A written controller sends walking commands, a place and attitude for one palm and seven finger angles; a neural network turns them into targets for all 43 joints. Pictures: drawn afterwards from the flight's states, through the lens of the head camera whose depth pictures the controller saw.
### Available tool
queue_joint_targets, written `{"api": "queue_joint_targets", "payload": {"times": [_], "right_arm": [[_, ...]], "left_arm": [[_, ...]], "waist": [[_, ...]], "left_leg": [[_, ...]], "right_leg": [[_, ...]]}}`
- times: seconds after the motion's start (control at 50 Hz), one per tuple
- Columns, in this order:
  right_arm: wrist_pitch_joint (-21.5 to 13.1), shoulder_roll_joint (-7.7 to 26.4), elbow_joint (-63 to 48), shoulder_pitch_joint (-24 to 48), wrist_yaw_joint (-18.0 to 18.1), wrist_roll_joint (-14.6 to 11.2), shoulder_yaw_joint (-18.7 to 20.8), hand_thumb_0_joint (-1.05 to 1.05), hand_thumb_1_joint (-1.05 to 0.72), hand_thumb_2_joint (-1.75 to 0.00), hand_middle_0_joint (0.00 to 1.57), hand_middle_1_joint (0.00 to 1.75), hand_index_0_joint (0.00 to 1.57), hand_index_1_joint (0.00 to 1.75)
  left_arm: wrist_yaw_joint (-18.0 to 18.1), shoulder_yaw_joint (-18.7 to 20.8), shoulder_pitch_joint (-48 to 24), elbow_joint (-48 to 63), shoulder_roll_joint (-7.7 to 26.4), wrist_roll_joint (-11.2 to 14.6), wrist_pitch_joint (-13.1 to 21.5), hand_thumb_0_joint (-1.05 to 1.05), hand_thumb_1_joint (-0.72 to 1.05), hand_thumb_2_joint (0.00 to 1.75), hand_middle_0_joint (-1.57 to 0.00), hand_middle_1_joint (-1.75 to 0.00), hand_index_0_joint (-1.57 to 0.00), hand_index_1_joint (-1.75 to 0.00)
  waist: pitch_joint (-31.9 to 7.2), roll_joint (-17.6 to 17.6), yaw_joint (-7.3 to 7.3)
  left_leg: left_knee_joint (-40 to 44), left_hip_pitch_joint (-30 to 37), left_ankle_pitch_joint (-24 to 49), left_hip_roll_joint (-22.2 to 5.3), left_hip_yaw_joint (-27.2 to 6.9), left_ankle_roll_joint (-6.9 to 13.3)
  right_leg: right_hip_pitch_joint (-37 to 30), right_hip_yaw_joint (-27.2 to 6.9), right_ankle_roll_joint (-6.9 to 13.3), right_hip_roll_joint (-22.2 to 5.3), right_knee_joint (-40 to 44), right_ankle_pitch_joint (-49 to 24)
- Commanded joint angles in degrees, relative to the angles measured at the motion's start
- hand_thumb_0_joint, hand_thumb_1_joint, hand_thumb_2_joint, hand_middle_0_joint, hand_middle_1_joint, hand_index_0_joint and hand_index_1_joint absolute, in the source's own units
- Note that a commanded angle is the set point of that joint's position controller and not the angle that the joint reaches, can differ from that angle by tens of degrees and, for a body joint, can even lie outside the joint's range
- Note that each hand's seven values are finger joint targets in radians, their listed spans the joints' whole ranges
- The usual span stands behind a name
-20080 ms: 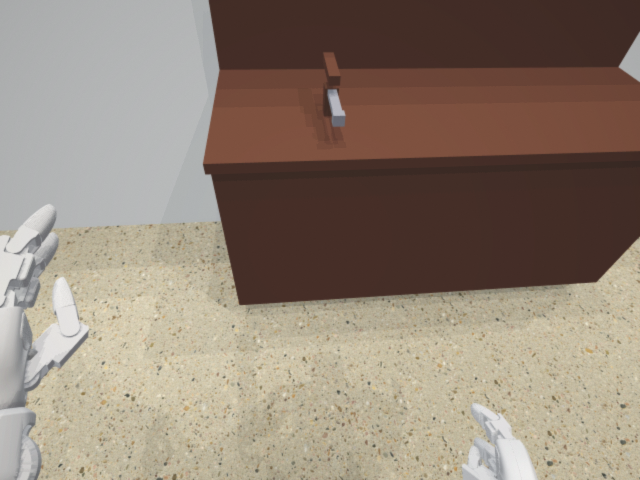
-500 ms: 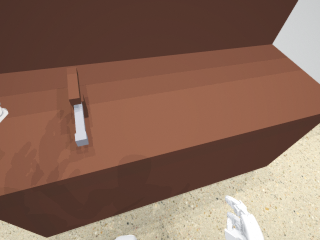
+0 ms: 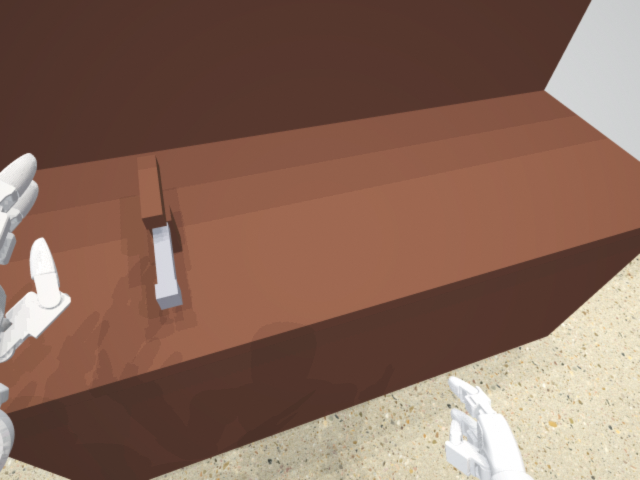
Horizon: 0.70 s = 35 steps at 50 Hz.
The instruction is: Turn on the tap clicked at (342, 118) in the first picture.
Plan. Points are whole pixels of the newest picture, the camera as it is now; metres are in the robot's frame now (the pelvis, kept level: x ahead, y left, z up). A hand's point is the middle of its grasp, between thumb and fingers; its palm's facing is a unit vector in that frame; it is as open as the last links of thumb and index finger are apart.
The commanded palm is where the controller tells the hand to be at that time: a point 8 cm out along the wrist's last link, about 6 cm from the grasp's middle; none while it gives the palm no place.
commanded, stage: look again from close up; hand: left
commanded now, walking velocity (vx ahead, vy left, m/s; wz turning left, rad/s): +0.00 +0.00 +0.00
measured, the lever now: (168, 294) +0.33 +0.24 +0.01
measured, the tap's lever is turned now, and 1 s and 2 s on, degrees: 0 0 0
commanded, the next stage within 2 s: shuffle to correct the standing spot in 0.12 s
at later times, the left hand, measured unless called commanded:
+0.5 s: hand (119, 295) +0.23 +0.21 +0.17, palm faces +0.36 -0.85 -0.38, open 7.4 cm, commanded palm +0.17 +0.24 +0.18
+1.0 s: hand (187, 301) +0.24 +0.16 +0.16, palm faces +0.29 -0.88 -0.37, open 7.4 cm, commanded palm +0.18 +0.20 +0.18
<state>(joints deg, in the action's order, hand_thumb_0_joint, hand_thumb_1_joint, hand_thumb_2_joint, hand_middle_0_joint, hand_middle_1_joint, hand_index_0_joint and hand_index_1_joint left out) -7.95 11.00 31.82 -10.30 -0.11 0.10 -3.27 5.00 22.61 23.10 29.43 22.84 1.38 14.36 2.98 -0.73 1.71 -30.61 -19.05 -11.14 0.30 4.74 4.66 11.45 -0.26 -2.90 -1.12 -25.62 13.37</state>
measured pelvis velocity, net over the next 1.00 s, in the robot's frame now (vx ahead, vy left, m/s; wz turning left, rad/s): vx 0.02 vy -0.08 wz -0.01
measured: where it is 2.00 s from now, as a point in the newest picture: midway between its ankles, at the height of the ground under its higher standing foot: outside the picture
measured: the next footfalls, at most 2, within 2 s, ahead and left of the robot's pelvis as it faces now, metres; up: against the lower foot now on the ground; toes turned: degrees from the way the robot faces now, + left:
none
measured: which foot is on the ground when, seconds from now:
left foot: down 0.00-1.00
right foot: down 0.00-1.00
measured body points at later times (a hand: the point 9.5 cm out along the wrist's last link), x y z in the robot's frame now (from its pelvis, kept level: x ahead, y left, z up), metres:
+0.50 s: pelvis +0.01 -0.04 +0.00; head +0.02 -0.02 +0.45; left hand +0.21 +0.25 +0.20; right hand +0.18 -0.26 -0.07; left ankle +0.06 +0.06 -0.73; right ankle +0.00 -0.16 -0.73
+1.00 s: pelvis +0.02 -0.08 +0.00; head +0.03 -0.07 +0.45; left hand +0.22 +0.20 +0.18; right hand +0.19 -0.31 -0.07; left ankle +0.06 +0.06 -0.73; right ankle +0.00 -0.17 -0.73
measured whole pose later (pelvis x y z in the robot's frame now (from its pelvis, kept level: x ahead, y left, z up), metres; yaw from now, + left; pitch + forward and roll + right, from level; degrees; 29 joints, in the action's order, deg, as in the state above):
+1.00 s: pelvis +0.02 -0.08 +0.00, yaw -1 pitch -1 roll -2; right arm -4.4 11.9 31.2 -12.6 1.2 -0.9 -1.3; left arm 2.3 20.5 25.5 28.3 21.5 5.4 9.5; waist 1.9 -0.6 0.2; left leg -32.4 -18.6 -13.2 -6.2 1.9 -1.8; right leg 10.7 1.7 3.2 5.5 -26.5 15.3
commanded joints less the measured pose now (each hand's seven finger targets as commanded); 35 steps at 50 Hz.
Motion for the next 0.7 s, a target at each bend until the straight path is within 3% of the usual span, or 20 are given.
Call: {"api": "queue_joint_targets", "payload": {"times": [0.0,0.02,0.08,0.1,0.12,0.18,0.2,0.22,0.28,0.3,0.32,0.4,0.42,0.46,0.5,0.54,0.58,0.6,0.62,0.68], "right_arm": [[-1.07,8.5,-8.45,3.35,1.65,-1.15,4.03,0.0,-0.9,-0.9,0.2,0.3,0.2,0.3],[-0.92,8.09,-8.54,3.12,1.68,-0.9,3.69,0.0,-0.9,-0.9,0.2,0.3,0.2,0.3],[-1.35,7.81,-9.35,3.67,1.8,-1.03,3.73,0.0,-0.9,-0.9,0.2,0.3,0.2,0.3],[-1.55,8.11,-9.54,4.33,1.87,-1.15,3.73,0.0,-0.9,-0.9,0.2,0.3,0.2,0.3],[-1.68,7.72,-9.55,4.41,1.87,-0.82,3.46,0.0,-0.9,-0.9,0.2,0.3,0.2,0.3],[-2.37,7.8,-9.5,4.28,1.92,-0.86,3.53,0.0,-0.9,-0.9,0.2,0.3,0.2,0.3],[-2.38,8.07,-9.51,4.67,2.07,-0.85,3.61,0.0,-0.9,-0.9,0.2,0.3,0.2,0.3],[-2.31,7.43,-9.14,4.21,1.99,-0.61,3.27,0.0,-0.9,-0.9,0.2,0.3,0.2,0.3],[-2.34,7.57,-8.86,3.73,2.09,-0.76,3.81,0.0,-0.9,-0.9,0.2,0.3,0.2,0.3],[-2.24,7.59,-8.82,3.73,2.16,-0.84,3.91,0.0,-0.9,-0.9,0.2,0.3,0.2,0.3],[-2.0,7.52,-8.77,3.35,2.01,-0.71,3.86,0.0,-0.9,-0.9,0.2,0.3,0.2,0.3],[-1.88,7.57,-9.03,3.23,1.6,-1.3,4.48,0.0,-0.9,-0.9,0.2,0.3,0.2,0.3],[-1.68,7.69,-8.85,2.69,1.36,-1.11,4.4,0.0,-0.9,-0.9,0.2,0.3,0.2,0.3],[-1.69,7.71,-9.13,2.48,1.27,-1.26,4.74,0.0,-0.9,-0.9,0.2,0.3,0.2,0.3],[-1.58,7.53,-9.48,3.03,1.2,-1.44,4.62,0.0,-0.9,-0.9,0.2,0.3,0.2,0.3],[-1.26,7.39,-9.61,2.7,1.2,-1.26,4.75,0.0,-0.9,-0.9,0.2,0.3,0.2,0.3],[-1.0,7.4,-9.55,2.58,1.26,-1.29,4.88,0.0,-0.9,-0.9,0.2,0.3,0.2,0.3],[-0.86,7.14,-9.58,3.3,1.36,-1.38,4.55,0.0,-0.9,-0.9,0.2,0.3,0.2,0.3],[-0.63,7.11,-9.37,2.84,1.4,-1.1,4.46,0.0,-0.9,-0.9,0.2,0.3,0.2,0.3],[-0.48,7.04,-9.55,2.73,1.67,-1.18,4.8,0.0,-0.9,-0.9,0.2,0.3,0.2,0.3]], "left_arm": [[0.74,5.84,-4.83,3.26,7.81,0.36,0.16,0.0,0.9,0.9,-0.2,-0.3,-0.2,-0.3],[0.38,3.13,-4.96,2.43,4.83,0.43,0.15,0.0,0.9,0.9,-0.2,-0.3,-0.2,-0.3],[0.39,2.22,-6.99,6.48,5.53,0.07,-0.11,0.0,0.9,0.9,-0.2,-0.3,-0.2,-0.3],[0.72,3.48,-8.52,9.22,7.59,-0.24,-0.1,0.0,0.9,0.9,-0.2,-0.3,-0.2,-0.3],[0.69,2.07,-7.66,8.94,5.85,-0.14,-0.03,0.0,0.9,0.9,-0.2,-0.3,-0.2,-0.3],[1.16,2.68,-7.07,12.7,7.13,-0.17,-0.04,0.0,0.9,0.9,-0.2,-0.3,-0.2,-0.3],[1.58,5.23,-6.64,13.21,10.0,-0.27,-0.15,0.0,0.9,0.9,-0.2,-0.3,-0.2,-0.3],[1.39,3.33,-5.67,12.19,7.01,0.1,-0.02,0.0,0.9,0.9,-0.2,-0.3,-0.2,-0.3],[1.17,4.58,-5.17,10.86,7.91,0.58,0.16,0.0,0.9,0.9,-0.2,-0.3,-0.2,-0.3],[1.19,6.2,-4.51,9.69,9.33,0.62,0.0,0.0,0.9,0.9,-0.2,-0.3,-0.2,-0.3],[0.75,4.22,-3.95,8.63,6.71,0.97,0.08,0.0,0.9,0.9,-0.2,-0.3,-0.2,-0.3],[-0.02,4.19,-3.27,6.48,6.91,1.33,-0.04,0.0,0.9,0.9,-0.2,-0.3,-0.2,-0.3],[-0.4,2.57,-2.69,5.64,5.28,1.54,-0.08,0.0,0.9,0.9,-0.2,-0.3,-0.2,-0.3],[-0.71,2.67,-3.16,6.66,5.92,1.72,-0.1,0.0,0.9,0.9,-0.2,-0.3,-0.2,-0.3],[-0.64,3.88,-3.73,8.82,7.78,1.69,-0.08,0.0,0.9,0.9,-0.2,-0.3,-0.2,-0.3],[-0.96,3.24,-3.18,8.77,7.23,2.12,-0.26,0.0,0.9,0.9,-0.2,-0.3,-0.2,-0.3],[-1.12,3.72,-3.55,9.59,7.67,2.45,-0.27,0.0,0.9,0.9,-0.2,-0.3,-0.2,-0.3],[-0.79,5.22,-3.8,10.61,9.46,2.48,-0.36,0.0,0.9,0.9,-0.2,-0.3,-0.2,-0.3],[-1.01,3.97,-3.15,10.08,7.77,2.79,-0.28,0.0,0.9,0.9,-0.2,-0.3,-0.2,-0.3],[-1.31,4.67,-3.39,10.9,8.59,3.3,-0.38,0.0,0.9,0.9,-0.2,-0.3,-0.2,-0.3]], "waist": [[-4.73,-2.81,-1.35],[-4.66,-2.23,-1.39],[-6.54,-0.99,-1.35],[-7.76,-3.02,-1.02],[-8.1,-1.92,-0.86],[-9.27,-5.54,-0.76],[-9.93,-5.97,-0.51],[-9.59,-5.29,-0.59],[-8.65,-6.66,-0.87],[-8.55,-5.59,-0.77],[-7.99,-5.52,-0.98],[-7.03,-4.58,-1.33],[-6.92,-4.21,-1.5],[-7.42,-3.06,-1.6],[-8.22,-4.16,-1.4],[-8.44,-2.61,-1.48],[-8.53,-2.69,-1.61],[-8.76,-3.63,-1.41],[-8.82,-3.35,-1.47],[-8.44,-4.45,-1.54]], "left_leg": [[12.62,5.83,-14.02,-8.66,-10.48,-3.53],[12.9,5.07,-16.32,-8.7,-10.51,-3.26],[11.47,6.09,-15.58,-7.73,-9.29,-2.89],[11.49,7.03,-13.94,-7.63,-9.11,-2.79],[11.12,7.04,-13.08,-7.59,-9.06,-2.58],[10.09,7.41,-9.91,-7.06,-8.16,-2.66],[9.98,7.93,-8.24,-7.09,-8.14,-2.68],[10.28,7.79,-8.12,-7.29,-8.54,-2.9],[11.56,8.23,-9.81,-8.78,-9.69,-3.18],[12.19,8.55,-9.55,-9.19,-10.56,-3.27],[12.17,8.4,-9.58,-9.52,-10.23,-3.21],[11.23,8.93,-9.07,-9.84,-9.81,-2.95],[11.2,8.74,-9.69,-9.99,-9.53,-3.01],[9.74,9.24,-7.63,-10.01,-8.81,-2.79],[8.76,10.09,-3.43,-9.7,-8.34,-2.71],[6.41,9.87,-0.94,-9.43,-7.05,-2.65],[5.06,9.42,-0.3,-9.18,-6.58,-2.84],[5.19,9.53,0.55,-9.02,-6.69,-2.85],[4.52,9.41,0.35,-9.01,-6.33,-2.75],[3.44,8.86,0.09,-9.12,-6.37,-2.9]], "right_leg": [[4.13,-0.6,3.3,-0.78,3.53,-0.22],[3.89,-0.36,3.2,-0.63,3.89,-0.33],[2.46,-1.7,3.64,-1.28,4.99,-0.65],[1.79,-1.9,3.74,-1.31,4.46,-1.51],[1.44,-1.51,3.73,-1.27,4.58,-2.5],[0.33,-1.9,4.07,-1.62,4.22,-3.8],[-0.17,-1.9,4.09,-1.82,4.01,-4.74],[0.09,-1.23,4.04,-1.24,3.77,-4.56],[1.45,-0.64,3.71,-0.52,3.75,-2.75],[1.5,-0.21,3.53,-0.19,3.76,-2.48],[1.84,0.32,3.39,0.18,3.81,-2.86],[2.66,0.04,3.33,0.05,5.53,-3.01],[2.98,0.22,3.27,0.41,5.51,-3.06],[2.75,0.05,3.29,0.16,5.99,-4.07],[2.16,-0.18,3.51,-0.21,5.71,-5.86],[1.93,-0.89,3.61,-0.56,6.27,-7.83],[2.03,-1.86,3.96,-0.84,5.93,-8.63],[1.89,-2.11,4.11,-1.08,5.62,-9.03],[2.0,-1.77,4.04,-0.71,5.74,-9.07],[2.49,-3.01,4.27,-1.03,5.92,-8.98]]}}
